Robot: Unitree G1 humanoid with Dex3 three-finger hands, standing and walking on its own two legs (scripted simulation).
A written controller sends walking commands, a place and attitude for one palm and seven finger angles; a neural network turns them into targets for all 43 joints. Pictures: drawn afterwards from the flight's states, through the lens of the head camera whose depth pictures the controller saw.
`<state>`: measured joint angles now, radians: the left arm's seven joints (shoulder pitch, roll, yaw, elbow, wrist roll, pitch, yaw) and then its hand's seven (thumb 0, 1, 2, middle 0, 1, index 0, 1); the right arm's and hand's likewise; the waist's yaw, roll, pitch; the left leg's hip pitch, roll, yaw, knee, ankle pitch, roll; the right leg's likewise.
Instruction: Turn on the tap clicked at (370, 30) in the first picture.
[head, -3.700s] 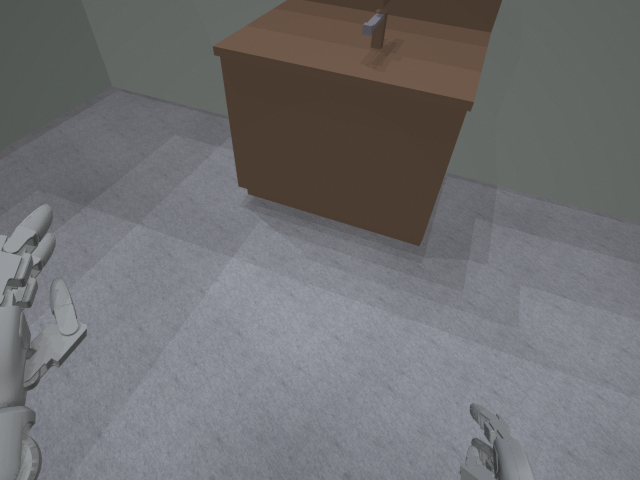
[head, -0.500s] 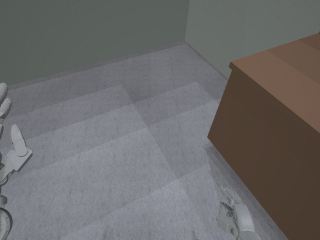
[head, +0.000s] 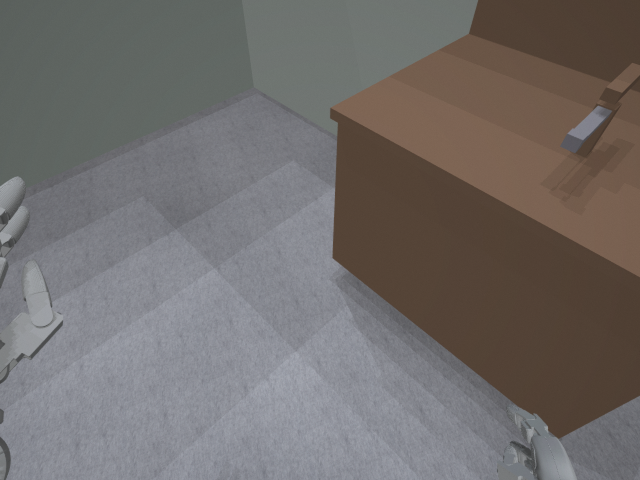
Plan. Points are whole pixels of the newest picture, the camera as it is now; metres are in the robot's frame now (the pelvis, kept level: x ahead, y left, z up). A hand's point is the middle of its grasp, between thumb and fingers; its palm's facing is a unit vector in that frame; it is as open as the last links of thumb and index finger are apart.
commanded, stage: turn to face it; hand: left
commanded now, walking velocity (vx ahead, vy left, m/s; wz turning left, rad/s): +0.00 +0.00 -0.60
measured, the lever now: (573, 140) +0.68 -0.42 +0.06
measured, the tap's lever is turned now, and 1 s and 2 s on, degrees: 0 0 0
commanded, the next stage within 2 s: take the last steps up to it in 1.72 s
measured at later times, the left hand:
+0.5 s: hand (218, 347) +0.20 +0.10 +0.17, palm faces +0.09 -0.88 -0.46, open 7.4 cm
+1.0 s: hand (296, 428) +0.14 +0.03 +0.17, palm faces -0.11 -0.92 -0.38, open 7.4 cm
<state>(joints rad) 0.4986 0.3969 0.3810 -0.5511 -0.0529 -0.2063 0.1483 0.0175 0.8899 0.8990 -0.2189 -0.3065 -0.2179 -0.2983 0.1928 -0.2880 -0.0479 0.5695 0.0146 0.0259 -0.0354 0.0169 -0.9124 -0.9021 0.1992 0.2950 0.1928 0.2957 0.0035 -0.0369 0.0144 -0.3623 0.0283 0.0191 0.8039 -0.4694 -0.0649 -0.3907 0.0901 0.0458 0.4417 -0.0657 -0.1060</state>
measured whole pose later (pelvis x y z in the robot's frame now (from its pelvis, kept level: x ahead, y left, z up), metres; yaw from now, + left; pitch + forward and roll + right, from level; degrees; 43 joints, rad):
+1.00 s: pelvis -0.17 -0.04 -0.01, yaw -37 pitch -3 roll +1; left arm 0.42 0.32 0.33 -0.48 -0.02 -0.17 0.14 0.02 0.90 0.90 -0.21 -0.31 -0.21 -0.30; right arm 0.21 -0.16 0.03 0.51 0.03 -0.03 -0.01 0.01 -0.91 -0.90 0.20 0.30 0.20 0.30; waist 0.06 0.03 0.06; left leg -0.26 0.18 0.16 0.61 -0.28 -0.08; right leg -0.39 -0.02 -0.07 0.83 -0.44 0.06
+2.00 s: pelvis -0.31 -0.01 +0.00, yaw -60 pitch +0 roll +1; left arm 0.53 0.39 0.37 -0.57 -0.02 -0.23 0.14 0.02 0.89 0.90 -0.22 -0.31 -0.22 -0.30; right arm 0.17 -0.22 0.00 0.61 0.01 -0.01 -0.03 0.02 -0.91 -0.90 0.21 0.30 0.20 0.30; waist -0.06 0.01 0.10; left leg -0.42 0.05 0.05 0.93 -0.42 -0.03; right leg -0.32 0.01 -0.04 0.53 -0.22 -0.05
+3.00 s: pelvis -0.16 -0.10 +0.00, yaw -59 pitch +1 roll +1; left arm 0.49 0.38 0.38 -0.58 -0.02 -0.25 0.15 0.02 0.89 0.90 -0.21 -0.31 -0.21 -0.30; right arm 0.19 -0.13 0.00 0.61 0.02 -0.12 -0.03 0.02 -0.91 -0.90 0.20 0.30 0.20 0.30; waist -0.01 -0.01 0.06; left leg -0.23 0.06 0.19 0.51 -0.29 0.02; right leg -0.47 -0.10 -0.16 0.93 -0.42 0.03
